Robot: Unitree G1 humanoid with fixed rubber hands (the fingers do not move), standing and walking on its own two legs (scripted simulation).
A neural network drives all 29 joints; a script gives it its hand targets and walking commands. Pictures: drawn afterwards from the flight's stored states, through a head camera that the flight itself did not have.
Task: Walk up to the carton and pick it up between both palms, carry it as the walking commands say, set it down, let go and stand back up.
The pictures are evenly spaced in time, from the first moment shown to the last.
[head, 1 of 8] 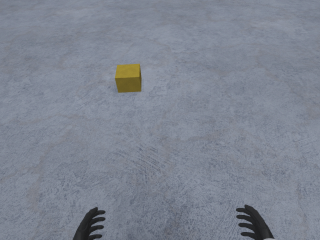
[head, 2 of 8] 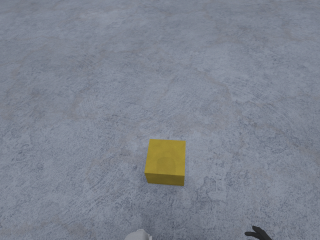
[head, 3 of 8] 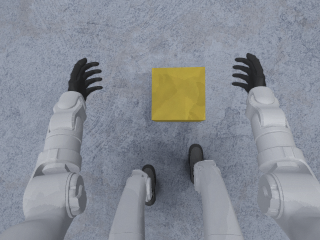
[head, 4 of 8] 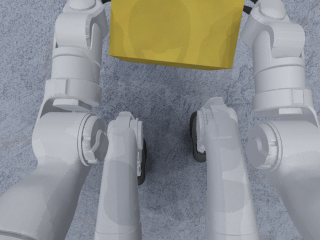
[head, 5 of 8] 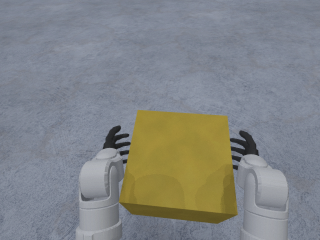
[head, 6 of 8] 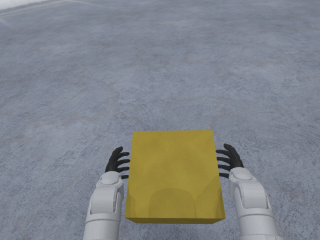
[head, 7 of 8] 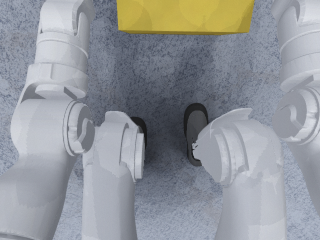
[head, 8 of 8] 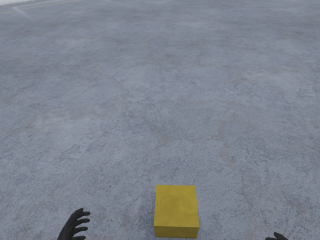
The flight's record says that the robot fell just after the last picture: no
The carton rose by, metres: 0.72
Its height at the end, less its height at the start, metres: +0.00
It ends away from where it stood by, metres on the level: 1.29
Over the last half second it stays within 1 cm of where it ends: yes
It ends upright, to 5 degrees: yes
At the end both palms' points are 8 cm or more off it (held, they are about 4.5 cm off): yes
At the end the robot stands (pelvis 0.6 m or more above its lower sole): yes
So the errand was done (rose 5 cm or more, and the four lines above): yes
